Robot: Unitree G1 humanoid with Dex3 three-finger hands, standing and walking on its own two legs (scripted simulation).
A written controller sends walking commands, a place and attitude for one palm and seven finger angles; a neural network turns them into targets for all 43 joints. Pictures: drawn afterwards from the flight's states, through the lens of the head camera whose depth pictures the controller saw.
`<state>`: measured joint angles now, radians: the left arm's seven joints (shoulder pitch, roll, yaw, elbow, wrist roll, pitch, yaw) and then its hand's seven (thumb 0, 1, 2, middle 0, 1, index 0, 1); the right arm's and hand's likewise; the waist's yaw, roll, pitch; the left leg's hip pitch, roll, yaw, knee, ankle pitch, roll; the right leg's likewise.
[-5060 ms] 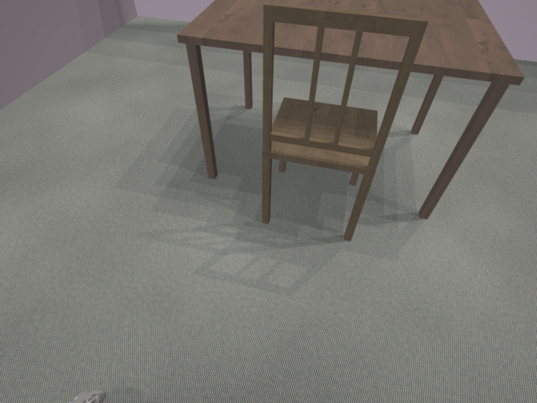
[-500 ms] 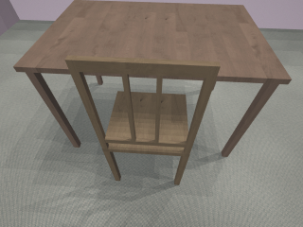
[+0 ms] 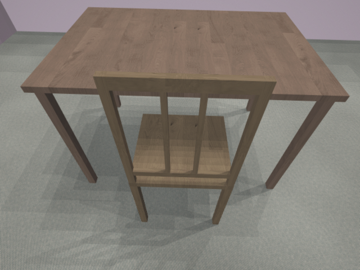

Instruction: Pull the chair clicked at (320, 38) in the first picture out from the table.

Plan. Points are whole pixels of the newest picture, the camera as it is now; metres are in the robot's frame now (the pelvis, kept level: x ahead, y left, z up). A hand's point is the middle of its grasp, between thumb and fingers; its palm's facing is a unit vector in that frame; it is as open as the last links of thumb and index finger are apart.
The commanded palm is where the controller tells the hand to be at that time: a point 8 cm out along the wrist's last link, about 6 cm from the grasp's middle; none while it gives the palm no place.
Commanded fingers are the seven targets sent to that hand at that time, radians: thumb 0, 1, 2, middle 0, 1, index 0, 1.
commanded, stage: come to a stop and stand still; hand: left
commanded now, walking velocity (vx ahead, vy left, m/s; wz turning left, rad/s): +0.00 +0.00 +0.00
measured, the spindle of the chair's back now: (166, 138) +0.50 +0.09 -0.05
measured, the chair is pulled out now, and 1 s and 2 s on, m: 0.00 0.00 0.00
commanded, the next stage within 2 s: look again from close up in 1.04 s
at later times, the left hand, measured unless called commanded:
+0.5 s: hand out of the picture +0.03 +0.14 -0.17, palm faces +0.01 -0.98 -0.22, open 7.3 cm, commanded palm none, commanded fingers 0.00 0.90 0.90 -0.20 -0.30 -0.20 -0.30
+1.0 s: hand out of the picture -0.01 +0.10 -0.17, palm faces +0.04 -0.98 -0.17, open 7.4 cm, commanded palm none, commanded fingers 0.00 0.90 0.90 -0.20 -0.30 -0.20 -0.30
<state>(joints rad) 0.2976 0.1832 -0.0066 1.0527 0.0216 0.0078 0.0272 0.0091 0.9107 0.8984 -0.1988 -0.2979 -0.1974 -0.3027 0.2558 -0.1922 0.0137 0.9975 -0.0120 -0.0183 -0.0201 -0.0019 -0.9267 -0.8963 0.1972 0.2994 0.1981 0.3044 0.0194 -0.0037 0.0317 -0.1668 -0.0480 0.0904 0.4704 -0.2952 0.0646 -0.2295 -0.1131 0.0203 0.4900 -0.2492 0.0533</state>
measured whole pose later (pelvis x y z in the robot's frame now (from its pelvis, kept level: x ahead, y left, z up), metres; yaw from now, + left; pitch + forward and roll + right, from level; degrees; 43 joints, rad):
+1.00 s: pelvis +0.00 -0.06 +0.01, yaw +1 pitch -1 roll +0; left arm 0.29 0.14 -0.01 1.11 0.01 -0.01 0.03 0.01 0.91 0.90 -0.20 -0.30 -0.20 -0.30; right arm 0.26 -0.15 0.01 1.12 0.00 -0.01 -0.03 0.00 -0.92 -0.90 0.19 0.30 0.20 0.30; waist 0.01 -0.01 0.05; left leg -0.13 0.04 0.05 0.41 -0.26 -0.03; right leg -0.19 -0.03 -0.03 0.45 -0.24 0.01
